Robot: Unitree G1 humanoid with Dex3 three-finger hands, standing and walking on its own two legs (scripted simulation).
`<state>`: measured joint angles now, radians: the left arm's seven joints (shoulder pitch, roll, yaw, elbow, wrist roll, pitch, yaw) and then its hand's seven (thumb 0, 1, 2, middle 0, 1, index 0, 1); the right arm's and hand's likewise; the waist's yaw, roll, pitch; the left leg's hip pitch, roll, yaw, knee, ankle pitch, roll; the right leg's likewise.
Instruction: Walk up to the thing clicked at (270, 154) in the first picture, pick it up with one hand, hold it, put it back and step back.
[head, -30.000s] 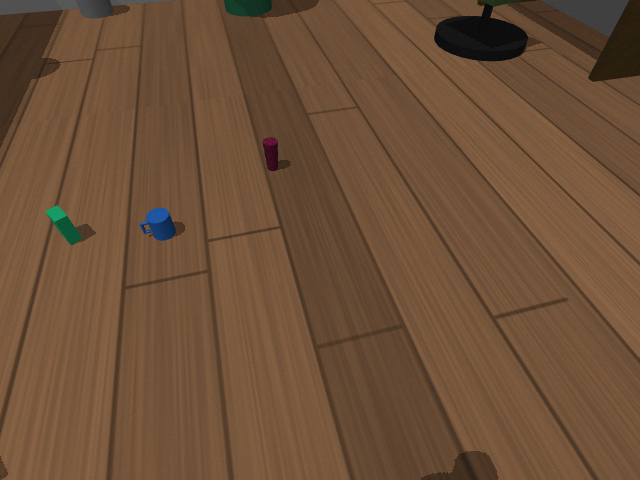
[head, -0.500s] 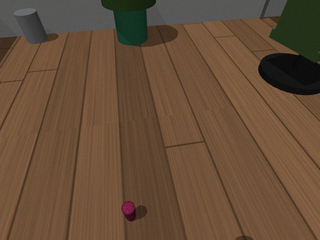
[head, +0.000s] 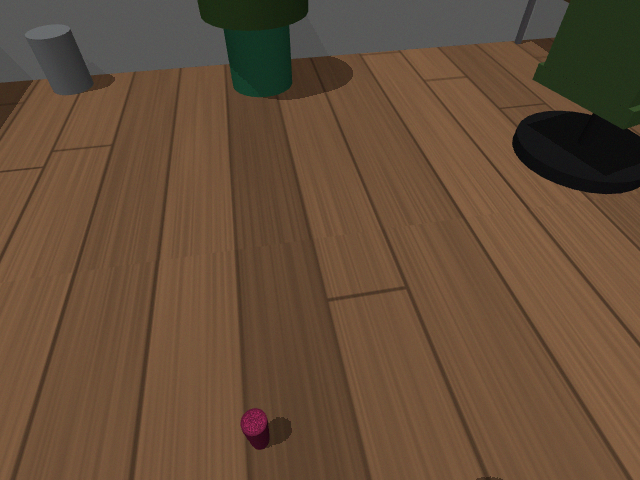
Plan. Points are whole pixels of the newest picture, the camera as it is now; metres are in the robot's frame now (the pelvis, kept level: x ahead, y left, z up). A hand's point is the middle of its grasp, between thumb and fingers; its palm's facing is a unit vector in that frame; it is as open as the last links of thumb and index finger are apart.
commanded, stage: stand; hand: left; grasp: from the side
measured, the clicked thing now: (257, 431) +0.41 +0.19 -0.70
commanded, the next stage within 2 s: step back in 0.32 s
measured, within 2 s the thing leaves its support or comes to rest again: neither
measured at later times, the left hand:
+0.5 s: hand out of the picture +0.08 +0.27 -0.16, palm faces +0.00 -0.93 -0.37, open 7.4 cm
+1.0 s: hand out of the picture +0.01 +0.31 -0.18, palm faces -0.09 -0.92 -0.38, open 7.4 cm
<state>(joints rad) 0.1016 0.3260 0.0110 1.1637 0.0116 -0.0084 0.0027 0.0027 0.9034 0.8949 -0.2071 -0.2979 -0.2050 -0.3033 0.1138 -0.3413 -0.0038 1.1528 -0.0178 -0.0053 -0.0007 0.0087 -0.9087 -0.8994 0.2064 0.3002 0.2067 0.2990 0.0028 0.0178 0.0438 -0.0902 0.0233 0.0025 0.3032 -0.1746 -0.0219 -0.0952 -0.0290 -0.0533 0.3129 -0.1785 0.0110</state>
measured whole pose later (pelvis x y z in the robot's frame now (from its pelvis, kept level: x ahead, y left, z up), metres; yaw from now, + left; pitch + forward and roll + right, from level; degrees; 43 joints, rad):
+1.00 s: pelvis -0.11 +0.05 -0.03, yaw -4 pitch -1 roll -1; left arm 0.12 0.38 0.07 0.88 0.01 0.05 0.01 0.00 0.90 0.89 -0.21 -0.30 -0.20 -0.30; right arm 0.13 -0.36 -0.04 0.83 -0.02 0.03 -0.01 0.01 -0.90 -0.90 0.21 0.30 0.21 0.30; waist -0.02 -0.01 0.21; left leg -0.38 0.01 0.06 0.66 -0.26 0.05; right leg -0.29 0.04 0.08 0.81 -0.48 0.01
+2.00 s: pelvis -0.40 +0.04 -0.02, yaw -2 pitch -2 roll +1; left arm 0.19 0.36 0.07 0.81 0.05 0.06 0.00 0.01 0.90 0.89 -0.21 -0.30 -0.21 -0.30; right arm 0.22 -0.42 -0.05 0.85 -0.01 0.05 -0.02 0.01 -0.91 -0.90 0.21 0.30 0.21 0.30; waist 0.01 0.02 0.14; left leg -0.45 -0.09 -0.10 1.05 -0.49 -0.01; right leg -0.33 -0.03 0.01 0.64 -0.29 0.00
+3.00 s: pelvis -0.66 +0.00 -0.02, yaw +1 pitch -3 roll -1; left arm 0.25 0.38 0.07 0.99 0.03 -0.01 -0.02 0.00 0.90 0.89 -0.21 -0.30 -0.20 -0.30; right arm 0.21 -0.35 -0.04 0.98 -0.04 0.01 0.03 0.01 -0.90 -0.90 0.21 0.30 0.21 0.30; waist 0.01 0.02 0.06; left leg -0.25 0.02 -0.03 0.63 -0.34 0.00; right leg -0.24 0.02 -0.02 0.58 -0.29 -0.02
